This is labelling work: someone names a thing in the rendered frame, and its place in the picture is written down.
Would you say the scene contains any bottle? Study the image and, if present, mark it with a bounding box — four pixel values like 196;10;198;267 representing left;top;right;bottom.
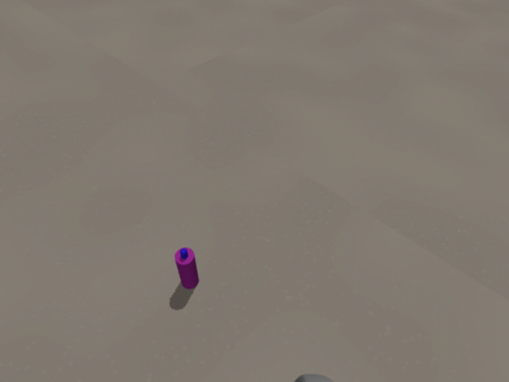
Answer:
175;248;199;289

